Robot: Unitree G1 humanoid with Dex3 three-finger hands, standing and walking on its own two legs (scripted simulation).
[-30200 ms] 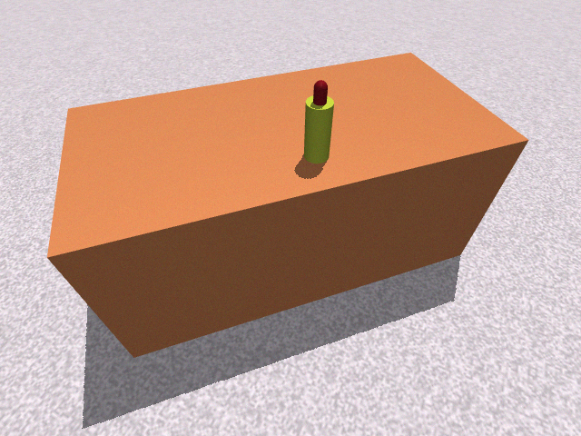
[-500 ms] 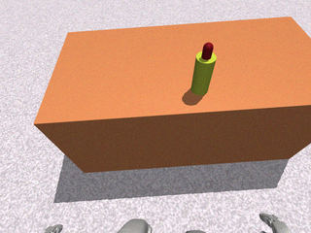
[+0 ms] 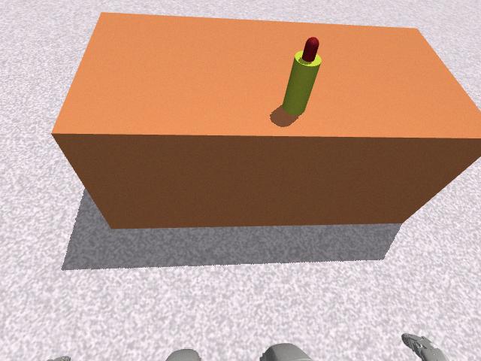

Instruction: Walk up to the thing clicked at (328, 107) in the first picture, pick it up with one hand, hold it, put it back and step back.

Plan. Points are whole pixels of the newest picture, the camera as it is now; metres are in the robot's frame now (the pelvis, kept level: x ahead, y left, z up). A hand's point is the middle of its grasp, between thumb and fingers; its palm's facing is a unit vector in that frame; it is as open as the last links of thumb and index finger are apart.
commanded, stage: step back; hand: right
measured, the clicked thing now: (302, 76) +0.85 -0.16 -0.05
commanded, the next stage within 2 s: stand in 1.76 s
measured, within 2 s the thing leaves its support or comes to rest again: neither
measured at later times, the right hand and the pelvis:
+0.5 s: hand out of the picture -0.08 -0.31 -0.17, palm faces -0.13 +0.90 -0.41, open 7.4 cm; pelvis -0.17 -0.05 -0.02, yaw +4 degrees
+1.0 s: hand out of the picture -0.18 -0.37 -0.16, palm faces -0.06 +0.93 -0.37, open 7.4 cm; pelvis -0.27 -0.10 +0.00, yaw +1 degrees
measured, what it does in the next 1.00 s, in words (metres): walks backwards: right foot, then left foot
